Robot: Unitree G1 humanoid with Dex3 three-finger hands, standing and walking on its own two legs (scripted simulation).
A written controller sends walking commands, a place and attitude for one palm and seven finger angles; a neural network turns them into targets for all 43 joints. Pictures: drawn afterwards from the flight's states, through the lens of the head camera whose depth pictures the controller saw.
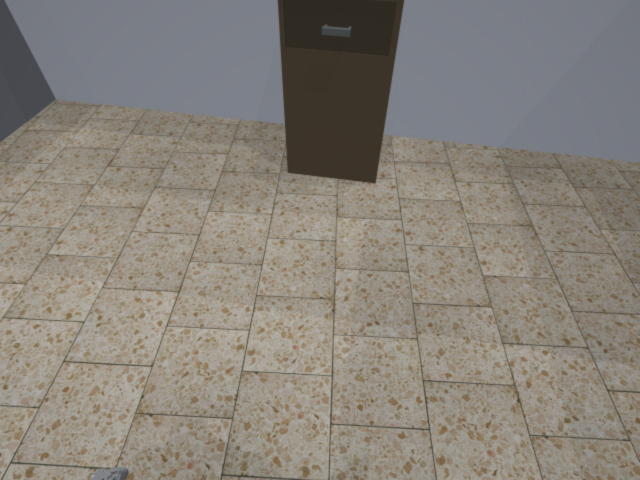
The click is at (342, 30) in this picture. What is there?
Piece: drawer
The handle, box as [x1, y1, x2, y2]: [321, 24, 351, 36]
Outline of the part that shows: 322,26 321,34 341,36 350,35 351,26 347,28 331,27 327,24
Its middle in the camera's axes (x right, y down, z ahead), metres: +0.06 -0.77 +1.42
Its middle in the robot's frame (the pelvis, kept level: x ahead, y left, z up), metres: +1.58 +0.02 -0.05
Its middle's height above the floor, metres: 0.72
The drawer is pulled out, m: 0.00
